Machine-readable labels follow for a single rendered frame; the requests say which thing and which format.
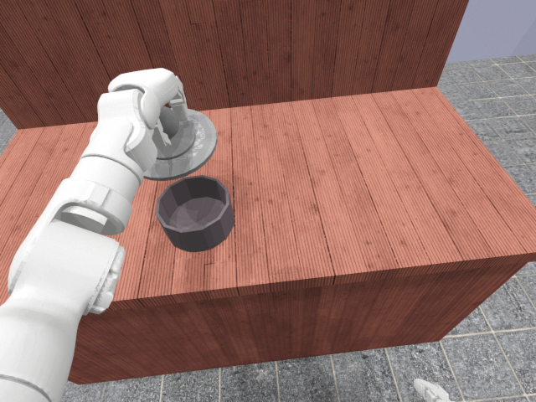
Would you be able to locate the lid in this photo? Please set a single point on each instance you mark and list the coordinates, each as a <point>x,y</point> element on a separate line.
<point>192,146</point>

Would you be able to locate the left robot hand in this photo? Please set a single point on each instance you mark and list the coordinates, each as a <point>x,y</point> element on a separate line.
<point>168,89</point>

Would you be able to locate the left robot upper arm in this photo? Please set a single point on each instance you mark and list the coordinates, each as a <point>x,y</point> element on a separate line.
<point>70,272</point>

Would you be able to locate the right robot hand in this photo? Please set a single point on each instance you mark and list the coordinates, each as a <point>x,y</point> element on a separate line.
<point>430,392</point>

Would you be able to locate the robot left forearm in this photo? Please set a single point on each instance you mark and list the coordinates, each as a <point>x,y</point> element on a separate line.
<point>99,192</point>

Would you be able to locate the knob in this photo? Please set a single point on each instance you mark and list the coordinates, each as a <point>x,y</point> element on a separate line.
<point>169,121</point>

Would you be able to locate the table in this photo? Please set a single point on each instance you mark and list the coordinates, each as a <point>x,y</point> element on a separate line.
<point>367,213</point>

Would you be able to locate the pot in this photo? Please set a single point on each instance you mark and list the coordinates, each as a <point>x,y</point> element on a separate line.
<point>195,213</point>

